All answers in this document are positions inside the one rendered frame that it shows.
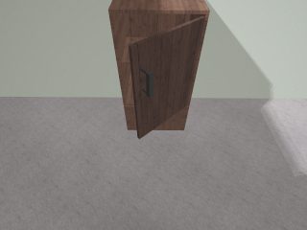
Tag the cupboard door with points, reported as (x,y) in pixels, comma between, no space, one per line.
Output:
(171,56)

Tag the handle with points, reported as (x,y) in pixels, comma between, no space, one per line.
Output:
(149,83)

